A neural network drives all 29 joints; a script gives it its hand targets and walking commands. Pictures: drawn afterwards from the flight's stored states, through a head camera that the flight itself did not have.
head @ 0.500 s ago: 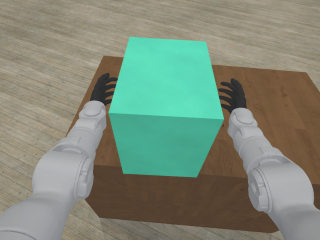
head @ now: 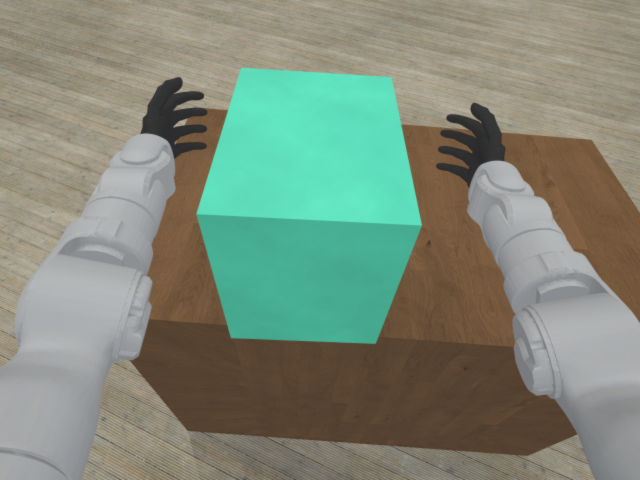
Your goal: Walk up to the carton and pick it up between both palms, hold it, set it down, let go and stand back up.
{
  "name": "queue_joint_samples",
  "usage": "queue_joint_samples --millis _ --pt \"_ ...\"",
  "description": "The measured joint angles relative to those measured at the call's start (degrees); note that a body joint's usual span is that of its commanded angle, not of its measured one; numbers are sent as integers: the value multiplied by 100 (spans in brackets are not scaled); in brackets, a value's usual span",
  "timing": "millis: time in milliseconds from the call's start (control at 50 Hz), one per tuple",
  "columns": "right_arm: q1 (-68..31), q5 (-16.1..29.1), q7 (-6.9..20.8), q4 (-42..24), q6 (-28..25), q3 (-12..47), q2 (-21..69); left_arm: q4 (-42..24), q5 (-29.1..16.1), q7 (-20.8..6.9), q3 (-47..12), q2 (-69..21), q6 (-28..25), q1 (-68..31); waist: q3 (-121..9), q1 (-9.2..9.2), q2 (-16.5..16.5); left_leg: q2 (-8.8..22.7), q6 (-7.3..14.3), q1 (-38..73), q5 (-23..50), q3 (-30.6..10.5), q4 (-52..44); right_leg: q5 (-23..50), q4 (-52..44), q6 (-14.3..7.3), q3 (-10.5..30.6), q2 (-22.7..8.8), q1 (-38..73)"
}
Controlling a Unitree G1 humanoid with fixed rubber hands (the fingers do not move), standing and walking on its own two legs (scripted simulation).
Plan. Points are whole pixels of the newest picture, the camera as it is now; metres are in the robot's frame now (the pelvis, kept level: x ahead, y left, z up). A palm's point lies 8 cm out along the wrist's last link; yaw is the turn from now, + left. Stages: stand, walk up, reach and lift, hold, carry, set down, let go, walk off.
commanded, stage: set down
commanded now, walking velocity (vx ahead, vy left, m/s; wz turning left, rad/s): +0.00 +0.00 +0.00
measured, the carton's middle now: (310, 209) +0.48 +0.03 +0.06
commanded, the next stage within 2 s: none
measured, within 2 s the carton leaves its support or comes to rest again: neither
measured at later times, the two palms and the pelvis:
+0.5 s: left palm (123, 80) +0.46 +0.23 +0.26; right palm (524, 120) +0.45 -0.20 +0.24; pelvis +0.01 +0.01 +0.01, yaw +0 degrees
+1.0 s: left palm (120, 198) +0.39 +0.24 +0.16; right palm (507, 226) +0.37 -0.20 +0.16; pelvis +0.00 +0.01 +0.01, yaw -1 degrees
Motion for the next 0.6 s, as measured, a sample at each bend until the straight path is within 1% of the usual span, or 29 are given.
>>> queue_joint_samples --millis 140,300,420,520,560,600 --pt "27 11 -118 -452 596 -167 -85 -838 194 1 277 164 893 104 219 6 33 20 -14 569 -23 -47 -202 62 -376 4 -8 47 658" --pt "-46 191 -52 -746 1078 -133 -347 -1441 251 -47 435 308 1658 78 399 -12 53 10 10 1038 -46 -46 -350 94 -608 30 30 57 1159" --pt "-220 363 56 -800 1313 -13 -552 -1664 204 -57 452 426 2015 -17 448 -3 59 3 33 1168 -33 -16 -410 131 -682 46 81 58 1283" --pt "-248 507 117 -796 1400 154 -640 -1830 289 -125 509 474 2165 47 517 -6 49 -9 49 1316 1 -7 -487 177 -772 58 108 54 1431" --pt "-99 537 132 -934 1392 168 -626 -1975 330 -156 565 449 2195 209 546 3 47 -10 46 1383 -4 1 -484 178 -773 61 122 55 1497" --pt "191 500 134 -1219 1353 147 -571 -2239 410 -201 682 381 2222 505 591 9 51 -9 45 1484 -25 11 -473 168 -774 67 138 56 1599"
